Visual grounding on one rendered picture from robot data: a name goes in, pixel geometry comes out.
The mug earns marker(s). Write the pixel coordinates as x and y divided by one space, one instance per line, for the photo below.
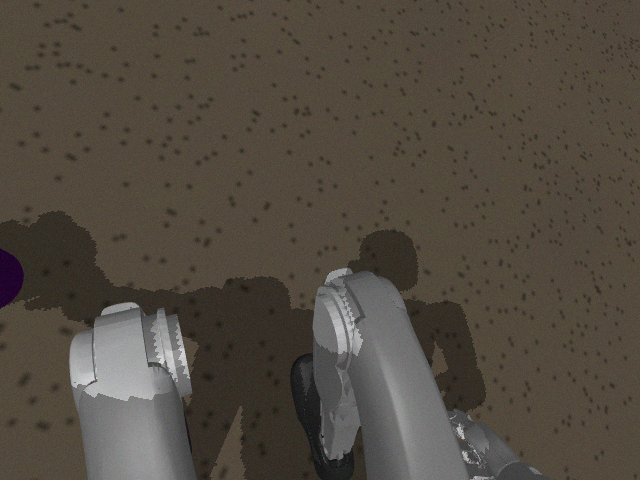
11 277

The right robot hand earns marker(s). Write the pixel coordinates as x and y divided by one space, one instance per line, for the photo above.
487 452

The right robot foot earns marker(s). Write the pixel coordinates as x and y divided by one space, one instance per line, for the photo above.
307 404

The right robot arm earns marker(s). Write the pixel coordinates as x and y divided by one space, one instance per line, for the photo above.
521 471

